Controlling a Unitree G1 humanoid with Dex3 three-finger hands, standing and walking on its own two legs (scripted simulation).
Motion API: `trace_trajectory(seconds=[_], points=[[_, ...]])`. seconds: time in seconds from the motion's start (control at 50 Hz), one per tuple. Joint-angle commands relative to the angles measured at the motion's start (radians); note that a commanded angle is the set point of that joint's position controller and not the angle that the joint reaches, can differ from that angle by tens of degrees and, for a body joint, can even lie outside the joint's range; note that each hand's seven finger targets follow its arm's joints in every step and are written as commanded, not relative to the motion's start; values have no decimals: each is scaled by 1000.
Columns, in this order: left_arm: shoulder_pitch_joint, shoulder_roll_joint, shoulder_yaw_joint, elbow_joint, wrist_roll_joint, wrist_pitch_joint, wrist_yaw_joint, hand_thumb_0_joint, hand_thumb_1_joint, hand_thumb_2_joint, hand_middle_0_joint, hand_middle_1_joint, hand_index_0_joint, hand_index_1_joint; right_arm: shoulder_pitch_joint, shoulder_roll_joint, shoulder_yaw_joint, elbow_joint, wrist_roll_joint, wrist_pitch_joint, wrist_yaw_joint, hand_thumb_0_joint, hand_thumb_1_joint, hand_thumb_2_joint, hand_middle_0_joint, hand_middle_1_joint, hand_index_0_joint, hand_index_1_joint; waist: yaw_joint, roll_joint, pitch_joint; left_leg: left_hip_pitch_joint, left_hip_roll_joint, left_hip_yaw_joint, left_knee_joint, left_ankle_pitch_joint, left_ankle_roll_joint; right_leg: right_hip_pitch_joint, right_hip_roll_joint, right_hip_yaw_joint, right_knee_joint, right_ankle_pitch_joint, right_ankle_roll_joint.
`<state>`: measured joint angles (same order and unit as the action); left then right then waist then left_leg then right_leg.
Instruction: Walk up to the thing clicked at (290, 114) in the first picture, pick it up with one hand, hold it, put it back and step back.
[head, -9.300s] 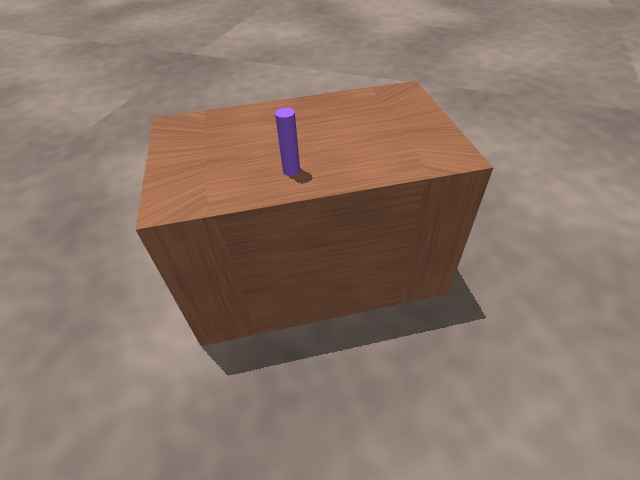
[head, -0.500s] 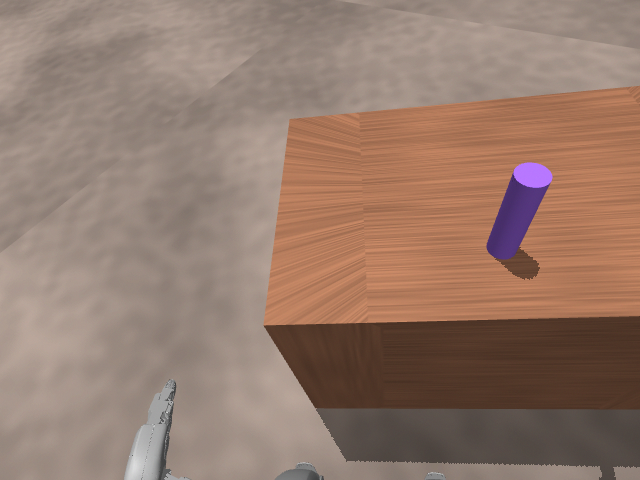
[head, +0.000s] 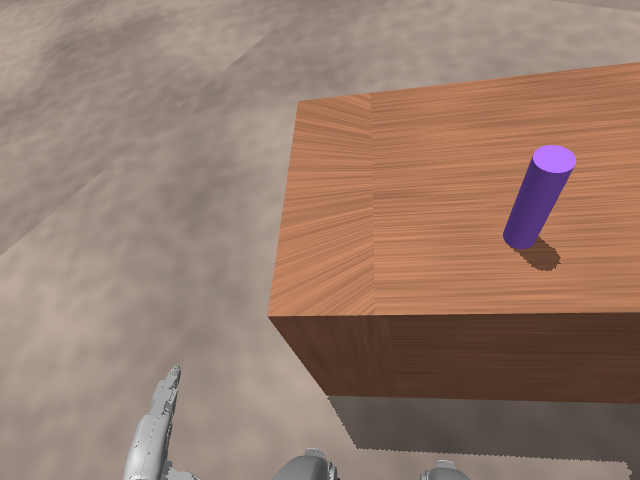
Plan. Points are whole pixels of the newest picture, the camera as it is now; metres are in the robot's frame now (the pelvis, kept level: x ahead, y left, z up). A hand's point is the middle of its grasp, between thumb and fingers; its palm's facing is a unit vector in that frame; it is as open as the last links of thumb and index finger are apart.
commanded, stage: go down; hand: right
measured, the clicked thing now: (534, 202) +0.51 -0.23 -0.02
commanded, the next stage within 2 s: approach in 1.62 s
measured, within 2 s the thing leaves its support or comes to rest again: neither
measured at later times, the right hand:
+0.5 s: hand out of the picture +0.41 -0.41 +0.09, palm faces +0.25 +0.97 +0.04, open 17.7 cm
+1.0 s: hand out of the picture +0.42 -0.41 +0.09, palm faces +0.26 +0.97 +0.04, open 17.6 cm
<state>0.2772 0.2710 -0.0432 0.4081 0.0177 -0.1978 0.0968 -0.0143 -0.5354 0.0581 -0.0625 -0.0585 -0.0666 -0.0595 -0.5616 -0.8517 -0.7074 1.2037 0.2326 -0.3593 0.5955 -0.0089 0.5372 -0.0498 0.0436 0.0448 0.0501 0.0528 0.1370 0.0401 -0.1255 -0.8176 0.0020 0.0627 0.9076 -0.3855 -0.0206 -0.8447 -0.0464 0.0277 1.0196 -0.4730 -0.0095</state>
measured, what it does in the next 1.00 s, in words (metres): stands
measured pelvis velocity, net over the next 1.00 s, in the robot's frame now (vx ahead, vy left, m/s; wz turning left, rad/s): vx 0.00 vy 0.00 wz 0.01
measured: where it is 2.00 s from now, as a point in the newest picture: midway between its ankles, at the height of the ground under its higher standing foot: outside the picture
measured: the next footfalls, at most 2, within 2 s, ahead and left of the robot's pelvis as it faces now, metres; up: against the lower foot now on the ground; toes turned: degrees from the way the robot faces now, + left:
none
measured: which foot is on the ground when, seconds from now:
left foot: down 0.00-1.00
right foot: down 0.00-1.00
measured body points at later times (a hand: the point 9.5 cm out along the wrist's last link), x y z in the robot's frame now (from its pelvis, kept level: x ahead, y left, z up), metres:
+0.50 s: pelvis +0.00 +0.00 -0.01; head +0.10 -0.06 +0.43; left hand +0.16 +0.26 -0.03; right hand +0.39 -0.46 +0.09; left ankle +0.03 +0.14 -0.68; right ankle +0.01 -0.10 -0.68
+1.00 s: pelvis +0.00 +0.00 -0.01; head +0.11 -0.07 +0.43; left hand +0.16 +0.26 -0.03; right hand +0.40 -0.46 +0.09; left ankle +0.03 +0.14 -0.68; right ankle +0.01 -0.11 -0.68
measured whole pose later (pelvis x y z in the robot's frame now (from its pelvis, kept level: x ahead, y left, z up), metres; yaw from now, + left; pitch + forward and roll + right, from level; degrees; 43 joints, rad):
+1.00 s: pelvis +0.00 +0.00 -0.01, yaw +0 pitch +20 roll +5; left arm 0.31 0.29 -0.06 0.31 0.03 -0.18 0.07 -0.01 -0.54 0.07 -0.06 -0.05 -0.06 -0.06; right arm -0.70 -0.98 -0.74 1.29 0.15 -0.30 0.59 -0.01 0.59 -0.06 0.04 0.05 0.05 0.06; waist 0.18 0.03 -0.14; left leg -0.88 -0.01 0.08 0.92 -0.39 -0.02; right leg -0.92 -0.05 0.05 1.07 -0.49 -0.01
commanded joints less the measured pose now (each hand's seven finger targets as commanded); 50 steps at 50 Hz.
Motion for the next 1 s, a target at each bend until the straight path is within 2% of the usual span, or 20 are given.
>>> trace_trajectory(seconds=[0.0,0.04,0.06,0.1,0.16,0.18,0.32,0.34,0.38,0.44,0.46,0.54,0.56,0.6,0.68,0.72,0.8,0.86,0.92,0.98], points=[[19,196,90,-162,-6,-47,14,0,-550,53,-54,-55,-55,-54,-293,-406,-44,-174,20,-54,9,0,559,-47,47,50,50,50,-22,-247,-395,125,-33,-14,-65,244,44,329,8,51,-117,534,11],[-18,197,81,-230,-7,-53,13,0,-553,56,-52,-52,-51,-54,-304,-397,-29,-155,12,-53,8,0,573,-45,48,51,52,51,-15,-231,-367,109,-34,-13,-66,222,45,304,6,49,-123,476,10],[57,175,76,-144,-4,-45,10,0,-545,50,-54,-54,-55,-52,-310,-407,-30,-153,5,-53,7,0,580,-51,42,54,47,53,-18,-263,-329,96,-30,-20,-68,204,47,282,13,40,-126,423,8],[63,167,69,-128,-6,-43,5,0,-548,53,-53,-53,-53,-53,-335,-433,-37,-172,-1,-58,2,0,601,-49,39,55,46,55,-27,-275,-326,84,-29,-21,-64,167,50,251,14,40,-138,348,6],[32,216,105,-182,-2,-49,7,0,-543,49,-52,-52,-54,-50,-342,-463,-47,-171,-6,-50,-3,0,611,-50,37,56,44,56,-25,-279,-341,94,-28,-25,-71,147,51,255,15,39,-146,280,4],[14,210,92,-216,-3,-53,7,0,-538,45,-51,-53,-55,-49,-359,-464,-46,-170,-4,-50,-1,0,611,-50,36,57,43,56,-18,-264,-341,88,-31,-20,-68,141,49,245,13,43,-147,270,7],[40,198,85,-183,0,-48,11,0,-549,59,-51,-53,-51,-53,-397,-494,-61,-185,-16,-48,2,0,607,-51,39,55,45,55,-20,-317,-438,89,-33,-16,-45,209,50,312,10,50,-103,447,11],[17,215,101,-208,-1,-51,13,0,-550,58,-50,-52,-50,-53,-375,-496,-59,-132,-18,-41,4,0,599,-50,41,55,46,55,-10,-295,-400,87,-33,-15,-49,206,50,289,10,49,-104,430,10],[-13,203,73,-235,1,-53,12,0,-550,57,-51,-52,-50,-52,-389,-491,-50,-131,-22,-37,9,0,593,-53,41,55,46,55,-13,-289,-398,78,-35,-11,-50,190,52,282,6,54,-110,408,12],[70,217,98,-166,3,-43,15,0,-555,60,-51,-51,-50,-53,-401,-523,-62,-118,-29,-32,7,0,587,-60,40,57,46,57,-7,-310,-390,62,-37,-5,-45,199,53,286,3,58,-109,442,17],[55,200,74,-199,3,-44,11,0,-553,59,-51,-51,-49,-52,-393,-518,-56,-108,-32,-25,7,0,603,-59,38,58,46,58,-12,-305,-381,74,-37,-8,-50,200,52,278,8,54,-108,433,13],[51,219,97,-222,4,-45,8,0,-549,53,-51,-52,-52,-51,-412,-520,-51,-95,-33,-21,8,0,593,-57,40,57,47,57,0,-304,-344,38,-40,-5,-46,174,55,256,-1,59,-111,411,17],[105,211,96,-189,4,-40,4,0,-550,53,-53,-52,-53,-51,-395,-537,-63,-83,-40,-18,5,0,587,-63,38,58,46,58,-4,-309,-346,38,-39,-6,-44,180,55,270,1,57,-108,418,15],[52,223,105,-286,1,-50,1,0,-557,60,-52,-49,-49,-52,-434,-555,-74,-133,-41,-26,2,0,587,-58,42,57,48,57,-1,-314,-419,76,-38,-8,-46,204,54,300,3,56,-104,438,15],[120,180,73,-199,2,-42,-7,0,-553,58,-50,-51,-49,-52,-411,-533,-66,-117,-39,-18,4,0,611,-58,36,58,44,58,-6,-332,-403,66,-35,-15,-40,224,52,282,9,48,-86,447,9],[42,202,83,-297,2,-52,-5,0,-555,61,-50,-50,-48,-52,-428,-555,-76,-152,-44,-17,3,0,596,-55,41,55,46,55,-5,-328,-473,102,-33,-16,-40,263,51,321,7,49,-77,499,9],[89,190,78,-163,3,-36,-2,0,-555,61,-50,-50,-48,-52,-415,-540,-66,-122,-40,-10,4,0,575,-55,46,55,50,54,-13,-368,-387,41,-36,-8,-41,210,56,292,2,53,-91,483,17],[-20,245,112,-319,3,-46,5,0,-557,61,-50,-50,-48,-53,-461,-545,-61,-167,-49,-5,-6,0,587,-56,44,56,49,56,7,-314,-472,95,-37,-8,-45,249,53,319,1,55,-86,485,13],[86,198,79,-203,1,-26,-3,0,-554,58,-51,-51,-50,-52,-389,-517,-54,-92,-53,5,-7,0,608,-63,36,60,44,60,-3,-301,-372,76,-38,-3,-52,224,55,270,7,55,-100,460,9],[64,220,106,-269,0,-28,-1,0,-554,56,-52,-50,-51,-51,-403,-550,-78,-116,-56,1,-16,0,611,-66,34,63,45,63,-4,-292,-420,124,-36,-7,-56,242,54,285,10,51,-112,434,8]])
